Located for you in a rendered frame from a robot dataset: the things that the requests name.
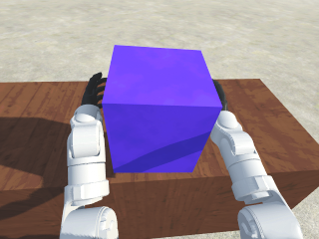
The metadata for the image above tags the pedestal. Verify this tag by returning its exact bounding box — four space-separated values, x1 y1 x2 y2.
0 79 319 239

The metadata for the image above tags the right robot hand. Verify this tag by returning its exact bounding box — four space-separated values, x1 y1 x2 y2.
212 79 229 112

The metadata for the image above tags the left robot hand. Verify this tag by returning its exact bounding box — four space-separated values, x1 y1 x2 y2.
81 72 107 109

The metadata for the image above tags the robot right upper arm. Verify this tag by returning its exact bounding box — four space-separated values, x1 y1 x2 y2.
237 201 303 239

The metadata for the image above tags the robot right forearm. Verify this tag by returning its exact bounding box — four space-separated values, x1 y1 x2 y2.
210 111 304 239

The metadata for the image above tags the robot left forearm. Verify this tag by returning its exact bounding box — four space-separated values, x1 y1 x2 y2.
59 104 110 239

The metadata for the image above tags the robot left upper arm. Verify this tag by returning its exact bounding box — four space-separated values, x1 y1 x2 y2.
60 206 119 239

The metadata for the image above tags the carton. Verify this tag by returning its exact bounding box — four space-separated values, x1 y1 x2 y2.
102 45 223 173

